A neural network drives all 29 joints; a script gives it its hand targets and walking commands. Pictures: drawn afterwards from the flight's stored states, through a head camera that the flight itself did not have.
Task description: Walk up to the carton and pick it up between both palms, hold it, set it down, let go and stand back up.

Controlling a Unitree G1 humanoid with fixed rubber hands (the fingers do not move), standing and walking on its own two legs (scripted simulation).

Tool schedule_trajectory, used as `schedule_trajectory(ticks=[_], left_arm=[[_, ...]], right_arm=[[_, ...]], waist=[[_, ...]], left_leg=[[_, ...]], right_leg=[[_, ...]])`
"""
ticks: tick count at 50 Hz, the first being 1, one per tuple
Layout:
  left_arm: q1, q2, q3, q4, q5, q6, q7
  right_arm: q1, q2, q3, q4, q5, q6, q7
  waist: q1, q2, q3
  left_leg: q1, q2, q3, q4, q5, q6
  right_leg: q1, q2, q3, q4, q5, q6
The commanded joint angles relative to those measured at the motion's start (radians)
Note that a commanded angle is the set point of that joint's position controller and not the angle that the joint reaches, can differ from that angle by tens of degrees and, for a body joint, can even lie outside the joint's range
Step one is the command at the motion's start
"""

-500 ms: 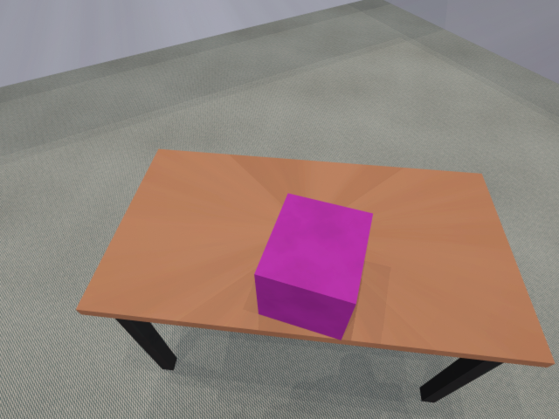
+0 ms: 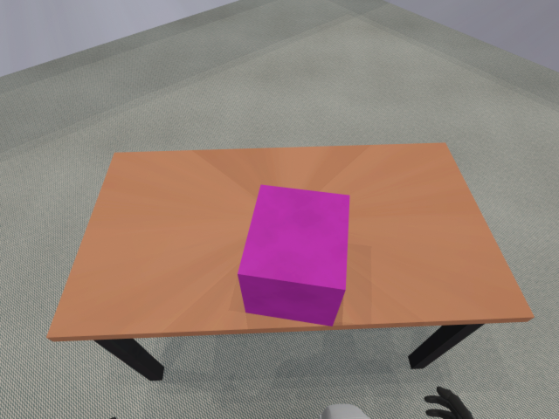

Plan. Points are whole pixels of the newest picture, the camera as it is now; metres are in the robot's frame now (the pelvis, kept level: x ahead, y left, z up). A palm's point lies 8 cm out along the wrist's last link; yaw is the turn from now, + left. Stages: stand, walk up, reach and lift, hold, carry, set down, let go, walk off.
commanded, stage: walk up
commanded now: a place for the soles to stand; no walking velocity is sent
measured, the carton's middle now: (296, 255) +0.42 -0.02 -0.12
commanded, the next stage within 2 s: reach and lift in 1.32 s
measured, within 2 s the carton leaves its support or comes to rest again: neither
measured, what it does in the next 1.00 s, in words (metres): stands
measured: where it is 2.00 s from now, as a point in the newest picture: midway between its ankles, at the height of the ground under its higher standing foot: outside the picture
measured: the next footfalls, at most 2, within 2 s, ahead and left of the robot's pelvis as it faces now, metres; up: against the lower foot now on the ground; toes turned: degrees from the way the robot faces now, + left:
none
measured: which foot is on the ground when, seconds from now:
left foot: down 0.00-1.00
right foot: down 0.00-1.00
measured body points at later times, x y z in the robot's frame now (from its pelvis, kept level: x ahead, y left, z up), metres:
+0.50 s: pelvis +0.00 +0.00 +0.01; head +0.00 +0.01 +0.46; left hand +0.13 +0.25 -0.11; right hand +0.07 -0.26 -0.10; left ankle -0.01 +0.13 -0.72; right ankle +0.03 -0.11 -0.72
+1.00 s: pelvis -0.01 -0.01 +0.02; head -0.01 -0.01 +0.47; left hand +0.08 +0.25 -0.11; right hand +0.04 -0.27 -0.11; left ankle -0.01 +0.13 -0.72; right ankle +0.03 -0.11 -0.72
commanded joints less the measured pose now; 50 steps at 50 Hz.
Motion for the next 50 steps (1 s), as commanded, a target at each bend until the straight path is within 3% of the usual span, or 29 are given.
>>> schedule_trajectory(ticks=[1,3,4,5,6,7,8,10,12,14,15,16,17,18,21,23,27,34,38,44,50], left_arm=[[-0.043,0.059,0.013,-0.088,-0.002,-0.033,-0.017],[-0.024,0.049,0.016,-0.071,-0.005,-0.048,-0.029],[0.042,0.06,0.026,-0.053,-0.004,-0.057,-0.033],[0.096,0.123,0.045,-0.033,0.006,-0.063,-0.033],[0.101,0.201,0.059,-0.052,0.006,-0.065,-0.026],[0.081,0.212,0.066,-0.038,-0.021,-0.057,-0.026],[0.035,0.181,0.057,-0.037,-0.022,-0.052,-0.024],[-0.033,0.145,0.037,-0.063,-0.01,-0.042,-0.012],[-0.106,0.143,0.024,-0.067,-0.005,-0.032,-0.014],[-0.167,0.145,0.015,-0.066,-0.013,-0.019,-0.032],[-0.174,0.14,0.012,-0.064,-0.023,-0.015,-0.043],[-0.137,0.102,0.001,-0.071,-0.033,-0.016,-0.054],[-0.096,0.083,0.0,-0.06,-0.033,-0.006,-0.056],[-0.092,0.084,0.004,-0.037,-0.021,0.002,-0.055],[-0.131,0.131,0.014,-0.004,-0.017,-0.019,-0.066],[-0.125,0.133,0.012,0.014,-0.018,-0.031,-0.067],[-0.115,0.135,0.007,0.035,-0.024,-0.039,-0.066],[-0.103,0.135,0.005,0.051,-0.03,-0.034,-0.069],[-0.083,0.144,0.002,0.067,-0.03,-0.036,-0.067],[-0.076,0.142,0.002,0.069,-0.034,-0.04,-0.065],[-0.057,0.145,0.005,0.082,-0.032,-0.037,-0.06]], right_arm=[[0.068,-0.163,-0.036,-0.061,-0.01,-0.005,-0.015],[0.052,-0.16,-0.028,-0.064,0.005,-0.001,-0.012],[0.017,-0.172,-0.019,-0.075,0.018,-0.003,-0.008],[0.02,-0.144,0.001,-0.089,0.032,-0.013,0.0],[0.088,-0.103,0.009,-0.092,0.035,-0.015,0.003],[0.102,-0.094,-0.004,-0.076,0.024,0.006,-0.009],[0.079,-0.097,-0.005,-0.069,0.016,0.018,-0.013],[0.08,-0.086,-0.008,-0.061,0.022,0.016,-0.01],[0.133,-0.073,-0.009,-0.047,0.025,-0.005,-0.009],[0.195,-0.073,-0.018,-0.032,0.025,-0.028,-0.006],[0.209,-0.103,-0.028,-0.035,0.022,-0.041,-0.005],[0.19,-0.162,-0.038,-0.043,0.014,-0.049,-0.006],[0.101,-0.212,-0.056,-0.058,0.029,-0.047,-0.006],[0.036,-0.219,-0.061,-0.071,0.034,-0.046,0.001],[0.054,-0.153,-0.036,-0.082,0.042,-0.053,0.006],[0.102,-0.144,-0.036,-0.075,0.042,-0.056,0.006],[0.12,-0.133,-0.03,-0.084,0.036,-0.06,0.006],[0.134,-0.15,-0.032,-0.08,0.031,-0.055,0.0],[0.132,-0.136,-0.03,-0.069,0.03,-0.055,-0.001],[0.144,-0.137,-0.025,-0.044,0.03,-0.056,-0.003],[0.16,-0.138,-0.023,-0.019,0.029,-0.056,-0.005]], waist=[[-0.039,0.111,0.015],[-0.009,0.104,-0.046],[0.045,0.084,-0.086],[0.075,-0.017,-0.152],[0.069,-0.118,-0.219],[0.067,-0.172,-0.22],[0.067,-0.158,-0.182],[0.057,-0.078,-0.139],[0.021,-0.108,-0.117],[-0.031,-0.116,-0.124],[-0.041,-0.096,-0.134],[-0.015,0.031,-0.158],[0.037,0.096,-0.107],[0.053,0.114,-0.035],[0.035,0.073,0.022],[0.018,0.056,-0.01],[0.014,0.047,-0.091],[0.011,-0.014,-0.055],[0.013,0.011,-0.042],[0.013,-0.032,-0.052],[0.018,0.003,-0.058]], left_leg=[[0.105,0.302,-0.259,-0.23,0.824,0.101],[0.078,0.249,-0.178,-0.159,0.821,0.048],[0.008,0.234,-0.148,-0.072,0.769,0.022],[-0.139,0.193,-0.101,0.043,0.631,-0.029],[-0.181,0.088,-0.079,0.21,0.297,-0.095],[-0.131,0.047,-0.16,0.254,-0.17,-0.106],[-0.16,0.063,-0.205,0.31,-0.255,-0.1],[-0.22,0.072,-0.217,0.311,-0.232,-0.104],[-0.157,0.077,-0.218,0.145,-0.144,-0.104],[-0.006,0.057,-0.184,-0.144,0.143,-0.094],[0.058,0.069,-0.22,-0.221,0.316,-0.075],[0.045,0.162,-0.352,-0.263,0.295,-0.032],[-0.152,0.244,-0.439,-0.318,0.136,0.039],[-0.275,0.26,-0.456,-0.34,0.08,0.063],[-0.25,0.157,-0.34,-0.329,0.142,-0.022],[-0.175,0.137,-0.312,-0.303,0.204,-0.035],[-0.066,0.124,-0.287,-0.272,0.257,-0.026],[-0.078,0.118,-0.275,-0.283,0.161,-0.037],[-0.077,0.104,-0.268,-0.282,0.146,-0.041],[-0.064,0.102,-0.265,-0.261,0.172,-0.043],[-0.083,0.096,-0.268,-0.268,0.158,-0.046]], right_leg=[[-0.13,-0.037,-0.035,-0.158,0.083,-0.018],[0.028,-0.012,-0.086,-0.354,0.259,-0.034],[0.175,-0.008,-0.08,-0.496,0.447,-0.053],[0.377,-0.088,0.058,-0.512,0.687,-0.103],[0.39,-0.293,0.332,-0.525,0.85,-0.243],[0.288,-0.36,0.415,-0.541,0.85,-0.375],[0.244,-0.363,0.396,-0.559,0.795,-0.387],[0.231,-0.317,0.29,-0.557,0.785,-0.338],[0.159,-0.244,0.185,-0.517,0.826,-0.27],[0.085,-0.169,0.118,-0.44,0.765,-0.187],[0.035,-0.137,0.088,-0.397,0.679,-0.133],[0.01,-0.085,0.034,-0.346,0.503,-0.083],[0.107,-0.006,-0.024,-0.332,0.241,-0.035],[0.174,-0.01,-0.016,-0.35,0.227,-0.025],[0.184,-0.05,0.045,-0.456,0.424,-0.044],[0.175,-0.067,0.06,-0.476,0.485,-0.056],[0.163,-0.077,0.057,-0.508,0.499,-0.06],[0.117,-0.076,0.059,-0.561,0.398,-0.061],[0.098,-0.085,0.065,-0.576,0.338,-0.063],[0.089,-0.092,0.077,-0.59,0.345,-0.069],[0.108,-0.091,0.076,-0.594,0.31,-0.067]])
